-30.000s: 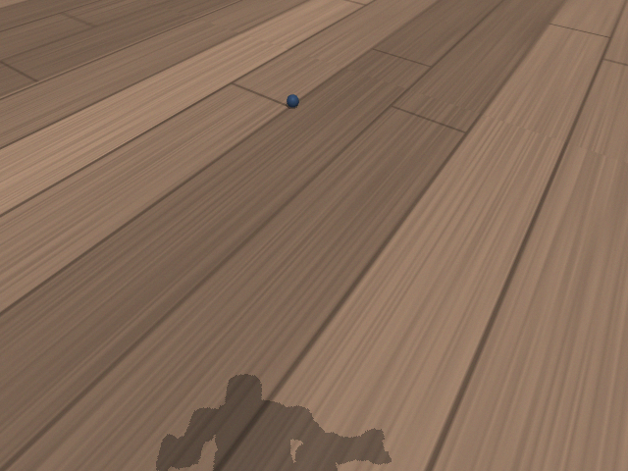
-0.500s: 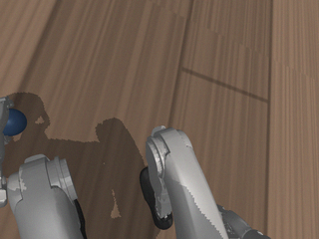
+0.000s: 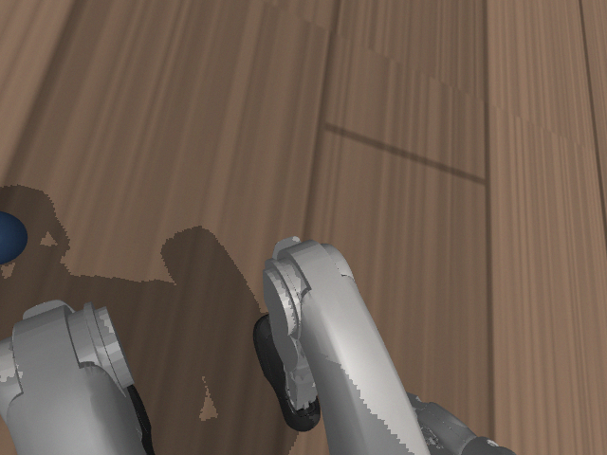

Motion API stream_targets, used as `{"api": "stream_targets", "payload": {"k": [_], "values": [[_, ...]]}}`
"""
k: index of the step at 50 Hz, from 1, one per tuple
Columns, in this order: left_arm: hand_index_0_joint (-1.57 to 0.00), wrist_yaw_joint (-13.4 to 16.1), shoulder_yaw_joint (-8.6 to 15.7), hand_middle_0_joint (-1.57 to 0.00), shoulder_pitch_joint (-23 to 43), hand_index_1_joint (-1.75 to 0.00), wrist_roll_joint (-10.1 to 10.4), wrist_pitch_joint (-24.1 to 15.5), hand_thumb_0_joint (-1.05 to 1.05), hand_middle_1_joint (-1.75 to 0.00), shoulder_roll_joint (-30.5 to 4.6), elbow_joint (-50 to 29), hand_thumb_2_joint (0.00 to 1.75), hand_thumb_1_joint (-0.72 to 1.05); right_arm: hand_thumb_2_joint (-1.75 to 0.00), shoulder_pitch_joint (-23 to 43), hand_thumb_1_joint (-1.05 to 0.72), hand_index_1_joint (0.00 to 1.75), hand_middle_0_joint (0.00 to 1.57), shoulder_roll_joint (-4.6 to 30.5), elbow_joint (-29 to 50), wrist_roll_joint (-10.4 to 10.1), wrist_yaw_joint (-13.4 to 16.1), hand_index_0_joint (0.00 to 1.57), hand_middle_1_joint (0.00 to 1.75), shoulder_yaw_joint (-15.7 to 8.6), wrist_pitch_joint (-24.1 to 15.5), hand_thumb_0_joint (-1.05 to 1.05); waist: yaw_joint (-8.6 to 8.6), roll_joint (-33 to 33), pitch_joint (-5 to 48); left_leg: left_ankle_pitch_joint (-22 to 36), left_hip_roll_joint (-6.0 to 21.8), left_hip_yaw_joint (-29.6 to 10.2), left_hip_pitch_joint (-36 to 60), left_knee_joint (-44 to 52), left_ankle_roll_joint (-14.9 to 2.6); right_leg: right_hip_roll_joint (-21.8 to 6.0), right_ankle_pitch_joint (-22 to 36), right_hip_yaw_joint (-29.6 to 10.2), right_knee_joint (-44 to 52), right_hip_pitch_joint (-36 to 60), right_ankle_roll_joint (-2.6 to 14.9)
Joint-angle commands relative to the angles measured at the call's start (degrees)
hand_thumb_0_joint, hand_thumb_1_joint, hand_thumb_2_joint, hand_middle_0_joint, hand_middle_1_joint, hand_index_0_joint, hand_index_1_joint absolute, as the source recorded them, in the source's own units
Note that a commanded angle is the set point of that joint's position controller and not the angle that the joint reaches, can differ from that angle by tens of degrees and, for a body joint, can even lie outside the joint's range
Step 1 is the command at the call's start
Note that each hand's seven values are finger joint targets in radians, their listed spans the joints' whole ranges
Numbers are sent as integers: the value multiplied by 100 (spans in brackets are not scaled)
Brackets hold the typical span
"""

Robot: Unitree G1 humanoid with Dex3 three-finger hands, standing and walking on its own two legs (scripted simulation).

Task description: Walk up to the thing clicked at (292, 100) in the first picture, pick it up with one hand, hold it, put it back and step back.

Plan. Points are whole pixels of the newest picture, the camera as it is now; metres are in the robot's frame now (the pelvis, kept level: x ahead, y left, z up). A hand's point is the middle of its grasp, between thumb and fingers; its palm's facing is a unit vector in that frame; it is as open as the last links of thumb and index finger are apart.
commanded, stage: open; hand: left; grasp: from above
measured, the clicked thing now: out of the picture +0.43 +0.28 -0.26
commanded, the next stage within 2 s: withdraw in 0.66 s
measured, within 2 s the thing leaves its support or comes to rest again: neither
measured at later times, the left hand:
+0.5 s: hand out of the picture +0.41 +0.30 -0.22, palm faces -0.43 -0.15 -0.89, open 13.4 cm
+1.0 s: hand out of the picture +0.42 +0.30 -0.20, palm faces -0.35 -0.13 -0.93, open 13.9 cm
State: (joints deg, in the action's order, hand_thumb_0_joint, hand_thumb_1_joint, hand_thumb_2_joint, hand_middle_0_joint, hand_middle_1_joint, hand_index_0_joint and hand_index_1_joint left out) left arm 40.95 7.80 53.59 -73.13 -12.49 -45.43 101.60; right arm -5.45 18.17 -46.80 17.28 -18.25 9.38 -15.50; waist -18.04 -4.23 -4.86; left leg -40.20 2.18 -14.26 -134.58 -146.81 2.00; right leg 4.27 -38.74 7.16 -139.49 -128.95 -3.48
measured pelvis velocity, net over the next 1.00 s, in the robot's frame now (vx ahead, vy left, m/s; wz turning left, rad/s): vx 0.00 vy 0.00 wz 0.00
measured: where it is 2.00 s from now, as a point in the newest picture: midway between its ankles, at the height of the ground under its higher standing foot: (221, 427)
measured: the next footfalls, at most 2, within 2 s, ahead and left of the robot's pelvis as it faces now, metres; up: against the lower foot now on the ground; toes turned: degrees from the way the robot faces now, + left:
none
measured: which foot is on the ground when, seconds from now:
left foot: down 0.00-1.00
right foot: down 0.00-1.00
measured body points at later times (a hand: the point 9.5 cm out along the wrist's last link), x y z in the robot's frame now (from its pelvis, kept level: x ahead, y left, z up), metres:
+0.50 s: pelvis +0.00 +0.00 +0.00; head +0.24 +0.10 +0.37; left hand +0.43 +0.30 -0.17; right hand +0.05 -0.25 -0.08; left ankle +0.07 +0.14 -0.26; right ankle +0.11 -0.12 -0.26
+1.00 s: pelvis +0.00 +0.00 +0.00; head +0.23 +0.10 +0.38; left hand +0.43 +0.31 -0.15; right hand +0.05 -0.26 -0.08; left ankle +0.07 +0.14 -0.26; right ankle +0.11 -0.12 -0.26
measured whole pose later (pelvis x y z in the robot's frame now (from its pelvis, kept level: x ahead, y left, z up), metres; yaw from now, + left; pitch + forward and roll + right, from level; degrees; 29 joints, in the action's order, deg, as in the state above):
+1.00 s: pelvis +0.00 +0.00 +0.00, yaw +0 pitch +28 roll -11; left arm 39.5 8.6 50.4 -71.4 -9.7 -43.0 92.0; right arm -7.3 18.1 -46.4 15.7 -19.9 7.2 -15.5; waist -16.6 -3.3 -2.8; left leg -40.5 2.1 -14.1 -134.8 -146.2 1.9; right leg 4.2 -39.1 7.1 -138.8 -129.0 -3.3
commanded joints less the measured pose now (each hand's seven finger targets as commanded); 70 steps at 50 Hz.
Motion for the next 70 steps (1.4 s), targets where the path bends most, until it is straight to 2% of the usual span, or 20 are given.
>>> {"api": "stream_targets", "payload": {"k": [1, 3, 7, 10, 21, 40, 42, 44, 46, 47, 49, 52, 57, 59, 63, 65, 66, 67, 68, 70], "values": [[-50, 221, 13, -48, 1458, -68, 90, -44, 0, -70, -968, -546, 67, -2, -90, -932, -89, 30, 20, 1632, 2, -30, 14, 20, 30, -422, -75, 0, -243, 2040, 3421, 704, -3, 751, 2419, 1435, -255, 190, 1041, 727, 1399, 1812, 445], [-44, 213, -81, -41, 1542, -71, 84, -37, 0, -74, -978, -649, 67, -8, -90, -914, -89, 30, 20, 1698, 3, -49, -1, 20, 30, -462, -109, 0, -254, 2200, 3341, 713, 1, 750, 2482, 1442, -238, 176, 1055, 713, 1375, 1787, 459], [-34, 282, 91, -33, 1281, -80, 79, 28, 0, -82, -1058, -613, 77, -20, -90, -960, -89, 30, 20, 1673, -31, -40, -26, 20, 30, -431, -108, 0, -142, 2276, 3460, 831, 6, 751, 2520, 1516, -219, 204, 1173, 742, 1380, 1904, 469], [-27, 208, -63, -26, 1425, -86, 76, 95, 0, -87, -958, -546, 81, -28, -90, -874, -89, 30, 20, 1713, 43, -59, -59, 20, 30, -459, -153, 0, -241, 2240, 3287, 759, 7, 741, 2498, 1439, -231, 182, 1150, 753, 1322, 1720, 454], [-8, 118, -27, -8, 1425, -100, 178, 66, 0, -101, -988, -655, 97, -49, -90, -1011, -89, 30, 20, 1689, 42, -89, -115, 20, 30, -398, -213, 0, -258, 2162, 3426, 944, 6, 729, 2566, 1421, -249, 170, 1340, 786, 1378, 1897, 425], [-8, 211, -21, -5, 1482, -100, 109, 63, 0, -103, -991, -739, 97, -51, -90, -1005, -89, 30, 20, 1789, 104, -91, -96, 20, 30, -482, -124, 0, -243, 2269, 3512, 958, 10, 736, 2541, 1464, -251, 209, 1331, 712, 1396, 1932, 453], [-8, 270, 139, -5, 1451, -100, 126, 94, 0, -103, -1170, -777, 97, -51, -90, -1062, -89, 30, 20, 1769, 100, -99, -96, 20, 30, -484, -140, 0, -207, 2191, 3481, 890, -4, 758, 2512, 1425, -260, 171, 1237, 706, 1421, 1903, 440], [-8, 278, 393, -5, 1311, -99, 134, 137, 0, -102, -1318, -1167, 97, -51, -90, -1149, -89, 30, 20, 1739, 40, -118, -102, 20, 30, -557, -97, 0, -2, 2556, 3891, 1126, 3, 789, 2811, 1541, -210, 178, 1425, 696, 1356, 2050, 479], [-7, 133, 132, -5, 1337, -99, 161, 196, 0, -101, -989, -1368, 97, -51, -90, -990, -89, 30, 20, 1664, 82, -178, -141, 20, 30, -671, -106, 0, -6, 2746, 3924, 1044, 13, 797, 2947, 1575, -178, 159, 1346, 696, 1275, 1820, 504], [-7, 110, 255, -5, 1388, -100, 227, 215, 0, -102, -1106, -1824, 98, -52, -90, -1035, -90, 30, 20, 1654, 108, -212, -146, 20, 30, -719, -77, 0, 100, 2946, 4237, 1113, 0, 820, 3066, 1642, -182, 170, 1403, 653, 1349, 1956, 520], [-7, -20, 5, -6, 1181, -101, 364, 340, 0, -102, -742, -2181, 99, -53, -90, -946, -90, 30, 20, 1543, 85, -348, -167, 20, 30, -812, -8, 0, 239, 3015, 4548, 1112, -6, 872, 3243, 1739, -178, 141, 1414, 586, 1413, 1885, 540], [-6, -231, 105, -6, 748, -102, 560, 630, 0, -102, -717, -3158, 101, -54, -90, -883, -90, 30, 20, 1516, 186, -700, -95, 20, 30, -1086, 271, 0, 705, 3270, 5151, 1220, -38, 968, 3524, 2189, -145, 70, 1478, 473, 1525, 1795, 594], [-6, -945, -308, -7, 898, -104, 718, 1080, 0, -103, -145, -3640, 103, -55, -90, -1259, -90, 30, 20, 1373, 143, -1047, 78, 20, 30, -1388, 719, 0, 677, 2402, 5033, 1118, -89, 1120, 3280, 2464, -292, 62, 1420, 206, 2055, 2004, 573], [-7, -1344, -678, -8, 863, -105, 885, 1197, 0, -103, 354, -3504, 104, -55, -91, -1237, -90, 30, 20, 1235, 211, -1137, 200, 20, 30, -1442, 876, 0, 603, 1783, 4705, 907, -107, 1142, 3070, 2616, -350, 66, 1179, 112, 2339, 2084, 569], [-8, -2050, -714, -9, 970, -104, 1059, 1108, 0, -102, 273, -3384, 103, -54, -91, -1318, -91, 30, 20, 1166, 345, -1213, 489, 20, 30, -1484, 1054, 0, 502, 920, 4213, 636, -180, 1185, 2573, 2676, -442, 12, 772, -81, 2720, 2436, 546], [-9, -2340, -911, -11, 886, -103, 1099, 973, 0, -101, 490, -3136, 102, -52, -91, -1248, -90, 30, 20, 1048, 395, -1216, 635, 20, 30, -1454, 1122, 0, 477, 530, 3835, 392, -193, 1222, 2287, 2738, -458, 24, 379, -198, 2938, 2593, 541], [-9, -2438, -861, -10, 926, -103, 1091, 887, 0, -102, 431, -3124, 102, -52, -90, -1341, -90, 30, 20, 1072, 409, -1231, 722, 20, 30, -1447, 1152, 0, 487, 401, 3834, 361, -209, 1243, 2283, 2763, -462, -4, 333, -201, 3001, 2633, 529], [-8, -2535, -1046, -9, 1146, -103, 1074, 771, 0, -102, 569, -3244, 102, -52, -90, -1242, -90, 30, 20, 1020, 498, -1234, 791, 20, 30, -1365, 1165, 0, 513, 452, 3751, 227, -240, 1249, 2240, 2833, -443, -20, 121, -210, 3049, 2551, 556], [-9, -2569, -953, -9, 1119, -104, 1008, 682, 0, -103, 321, -3177, 102, -52, -90, -1238, -90, 30, 20, 987, 473, -1230, 856, 20, 30, -1349, 1184, 0, 590, 490, 3746, 138, -232, 1280, 2234, 2853, -433, -6, -27, -289, 3066, 2669, 550], [-9, -2567, -1166, -10, 1247, -104, 910, 499, 0, -103, 518, -3269, 102, -52, -90, -1107, -90, 30, 20, 943, 617, -1245, 976, 20, 30, -1256, 1169, 0, 642, 620, 3852, 281, -260, 1307, 2497, 2910, -400, -28, 124, -238, 3037, 2632, 568]]}}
